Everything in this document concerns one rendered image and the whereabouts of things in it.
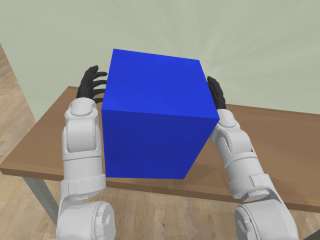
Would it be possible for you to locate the robot left forearm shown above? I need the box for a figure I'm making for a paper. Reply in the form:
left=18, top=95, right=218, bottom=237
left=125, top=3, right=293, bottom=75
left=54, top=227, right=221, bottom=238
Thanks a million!
left=56, top=97, right=106, bottom=239

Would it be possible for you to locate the carton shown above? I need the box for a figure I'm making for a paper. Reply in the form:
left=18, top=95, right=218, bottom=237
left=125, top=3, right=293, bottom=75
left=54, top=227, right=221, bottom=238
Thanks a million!
left=101, top=49, right=220, bottom=179

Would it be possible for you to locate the left robot hand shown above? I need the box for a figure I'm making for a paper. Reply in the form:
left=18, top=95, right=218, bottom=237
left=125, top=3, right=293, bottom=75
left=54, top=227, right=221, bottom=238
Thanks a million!
left=76, top=65, right=108, bottom=104

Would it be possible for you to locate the robot right upper arm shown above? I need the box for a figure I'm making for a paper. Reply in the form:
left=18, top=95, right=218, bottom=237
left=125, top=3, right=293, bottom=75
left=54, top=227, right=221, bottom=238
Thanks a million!
left=234, top=199, right=299, bottom=240

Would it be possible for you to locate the right robot hand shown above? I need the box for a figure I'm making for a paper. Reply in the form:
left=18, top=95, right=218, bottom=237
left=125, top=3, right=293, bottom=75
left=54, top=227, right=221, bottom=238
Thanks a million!
left=207, top=76, right=227, bottom=110

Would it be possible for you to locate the robot right forearm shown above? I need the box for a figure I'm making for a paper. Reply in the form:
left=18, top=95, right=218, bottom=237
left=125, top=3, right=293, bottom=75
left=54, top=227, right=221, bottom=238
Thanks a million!
left=209, top=109, right=299, bottom=237

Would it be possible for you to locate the table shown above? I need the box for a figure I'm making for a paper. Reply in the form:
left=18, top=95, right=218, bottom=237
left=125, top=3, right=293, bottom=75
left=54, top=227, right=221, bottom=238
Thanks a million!
left=0, top=86, right=320, bottom=240

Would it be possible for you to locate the robot left upper arm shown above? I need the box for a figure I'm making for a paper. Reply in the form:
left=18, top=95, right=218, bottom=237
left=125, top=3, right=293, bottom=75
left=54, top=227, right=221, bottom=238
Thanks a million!
left=47, top=200, right=116, bottom=240

